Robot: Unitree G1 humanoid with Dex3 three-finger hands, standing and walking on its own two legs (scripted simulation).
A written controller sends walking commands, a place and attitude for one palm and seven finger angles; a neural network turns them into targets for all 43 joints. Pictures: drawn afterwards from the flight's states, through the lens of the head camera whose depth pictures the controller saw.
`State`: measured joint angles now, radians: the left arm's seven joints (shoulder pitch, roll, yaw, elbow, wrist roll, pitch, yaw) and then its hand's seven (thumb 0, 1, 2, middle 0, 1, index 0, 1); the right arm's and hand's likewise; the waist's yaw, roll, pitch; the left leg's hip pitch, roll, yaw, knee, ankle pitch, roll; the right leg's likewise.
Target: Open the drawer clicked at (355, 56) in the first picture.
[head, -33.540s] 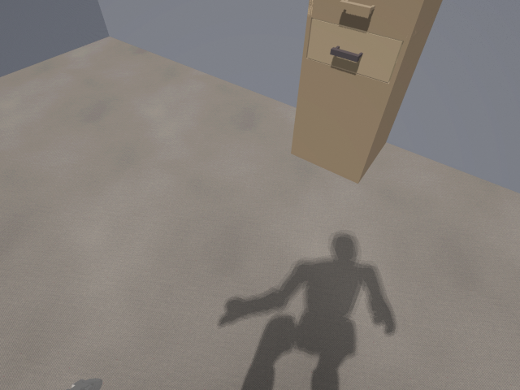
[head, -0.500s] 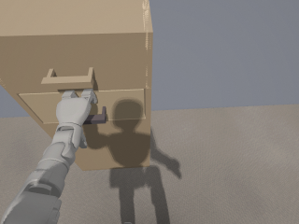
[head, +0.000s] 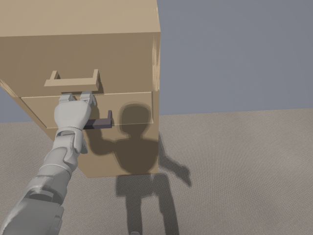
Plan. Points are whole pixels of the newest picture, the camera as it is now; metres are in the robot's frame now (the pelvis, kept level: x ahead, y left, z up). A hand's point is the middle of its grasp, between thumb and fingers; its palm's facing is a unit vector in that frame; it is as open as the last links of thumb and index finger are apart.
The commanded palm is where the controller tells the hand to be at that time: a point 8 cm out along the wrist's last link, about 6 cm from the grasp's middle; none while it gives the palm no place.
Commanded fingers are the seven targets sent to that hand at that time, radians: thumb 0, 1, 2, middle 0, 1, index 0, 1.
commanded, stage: re-aim the fingers above the handle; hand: left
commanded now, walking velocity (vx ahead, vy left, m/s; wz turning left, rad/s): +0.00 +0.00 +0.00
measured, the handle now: (93, 119) +0.47 +0.22 -0.05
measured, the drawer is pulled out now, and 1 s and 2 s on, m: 0.00 0.00 0.00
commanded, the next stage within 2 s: lower the fingers behind the handle in 0.32 s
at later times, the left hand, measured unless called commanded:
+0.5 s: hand (77, 127) +0.41 +0.24 +0.00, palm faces -0.05 -0.03 -1.00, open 13.8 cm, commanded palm +0.39 +0.23 +0.06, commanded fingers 0.00 -0.50 0.30 -0.30 -1.20 -0.30 -1.20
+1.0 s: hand (85, 132) +0.41 +0.23 -0.03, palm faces -0.07 -0.03 -1.00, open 13.8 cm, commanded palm +0.39 +0.22 +0.03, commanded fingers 0.00 -0.50 0.30 -0.30 -1.20 -0.30 -1.20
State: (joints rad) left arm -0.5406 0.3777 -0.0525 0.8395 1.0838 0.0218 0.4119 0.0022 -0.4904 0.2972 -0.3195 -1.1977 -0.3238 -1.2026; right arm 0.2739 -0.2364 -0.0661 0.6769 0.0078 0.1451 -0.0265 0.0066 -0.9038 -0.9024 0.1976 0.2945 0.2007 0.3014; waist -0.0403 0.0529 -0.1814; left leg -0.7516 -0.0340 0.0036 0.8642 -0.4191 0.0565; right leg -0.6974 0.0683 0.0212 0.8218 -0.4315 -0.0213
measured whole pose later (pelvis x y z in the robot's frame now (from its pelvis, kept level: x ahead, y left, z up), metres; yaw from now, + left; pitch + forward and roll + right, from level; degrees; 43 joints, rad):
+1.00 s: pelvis +0.00 -0.01 -0.01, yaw +0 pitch +21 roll -2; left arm -0.57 0.39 -0.05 0.94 1.10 -0.01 0.43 0.00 -0.49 0.30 -0.32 -1.20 -0.32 -1.20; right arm 0.30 -0.22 -0.06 0.70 0.00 0.12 -0.04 0.01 -0.90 -0.90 0.20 0.29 0.20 0.30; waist -0.06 0.05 -0.19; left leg -0.86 -0.03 -0.01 0.94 -0.44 0.05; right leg -0.80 0.08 0.00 0.89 -0.45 -0.03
